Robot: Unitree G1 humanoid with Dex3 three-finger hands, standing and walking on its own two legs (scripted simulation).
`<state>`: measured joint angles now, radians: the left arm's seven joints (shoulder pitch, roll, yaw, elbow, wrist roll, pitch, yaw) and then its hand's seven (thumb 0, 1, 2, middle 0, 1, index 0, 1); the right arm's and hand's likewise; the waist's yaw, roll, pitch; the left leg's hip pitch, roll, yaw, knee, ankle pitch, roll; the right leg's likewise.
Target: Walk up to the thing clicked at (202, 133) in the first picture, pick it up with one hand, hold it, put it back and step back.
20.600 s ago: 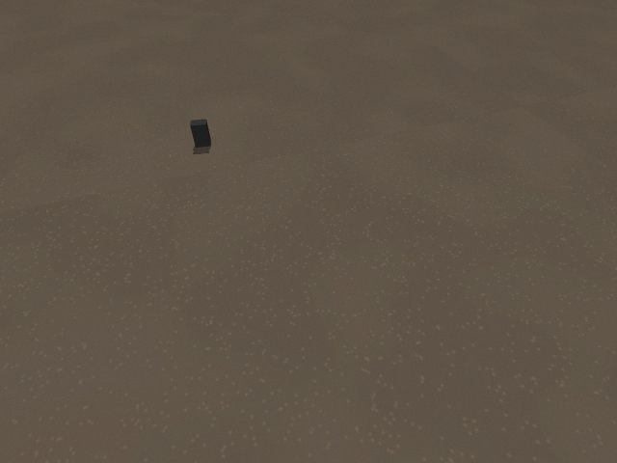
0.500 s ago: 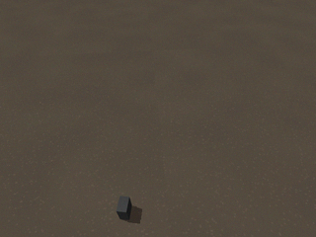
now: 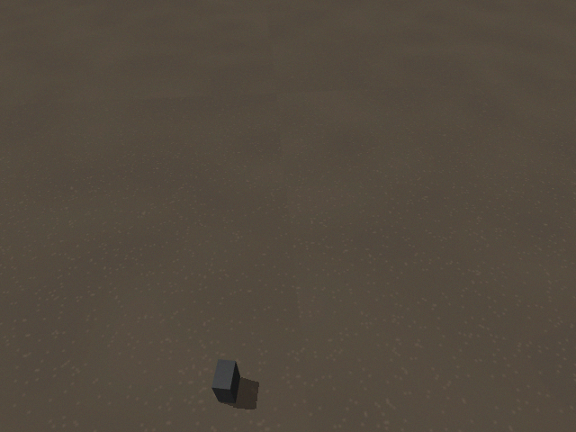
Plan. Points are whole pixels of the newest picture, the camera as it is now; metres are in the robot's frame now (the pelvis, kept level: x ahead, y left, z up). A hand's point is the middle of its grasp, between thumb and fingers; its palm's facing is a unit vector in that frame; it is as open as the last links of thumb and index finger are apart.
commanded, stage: stand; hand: left
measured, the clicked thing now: (226, 381) +0.45 +0.22 -0.71
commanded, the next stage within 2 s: walk up in 0.26 s
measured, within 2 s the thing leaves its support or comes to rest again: neither
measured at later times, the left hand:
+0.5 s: hand out of the picture +0.07 +0.29 -0.17, palm faces +0.01 -0.93 -0.37, open 7.4 cm
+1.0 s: hand out of the picture -0.01 +0.31 -0.18, palm faces -0.10 -0.91 -0.39, open 7.4 cm
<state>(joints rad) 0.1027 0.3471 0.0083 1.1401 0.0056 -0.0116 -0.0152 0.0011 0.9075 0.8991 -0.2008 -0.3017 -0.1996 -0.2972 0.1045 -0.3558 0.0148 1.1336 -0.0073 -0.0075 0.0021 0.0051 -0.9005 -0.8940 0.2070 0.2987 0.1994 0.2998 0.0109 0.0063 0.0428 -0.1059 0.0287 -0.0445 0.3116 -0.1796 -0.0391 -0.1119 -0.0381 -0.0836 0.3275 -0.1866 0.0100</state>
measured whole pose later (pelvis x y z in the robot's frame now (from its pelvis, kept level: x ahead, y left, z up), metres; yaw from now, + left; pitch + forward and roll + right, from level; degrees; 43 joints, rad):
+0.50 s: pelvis -0.04 +0.02 -0.02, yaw +0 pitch -1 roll +0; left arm 0.04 0.36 0.07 0.99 0.01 0.04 0.00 0.00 0.91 0.90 -0.20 -0.30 -0.20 -0.30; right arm 0.08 -0.41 -0.05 1.00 0.00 0.06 0.01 0.00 -0.90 -0.89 0.21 0.30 0.20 0.30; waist 0.01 -0.01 0.17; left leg -0.34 -0.03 -0.03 0.81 -0.47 0.04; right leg -0.29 -0.09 -0.06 0.56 -0.24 0.01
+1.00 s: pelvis -0.13 +0.05 -0.03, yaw -6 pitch -2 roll +1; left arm 0.13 0.39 0.08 0.88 0.02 0.06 0.01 0.00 0.91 0.90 -0.20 -0.30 -0.20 -0.30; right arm 0.09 -0.35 -0.04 0.85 -0.01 0.04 -0.03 0.00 -0.90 -0.89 0.21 0.30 0.20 0.30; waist 0.01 -0.02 0.21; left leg -0.37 0.03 0.08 0.71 -0.30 0.02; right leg -0.27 0.02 0.06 0.72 -0.41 0.00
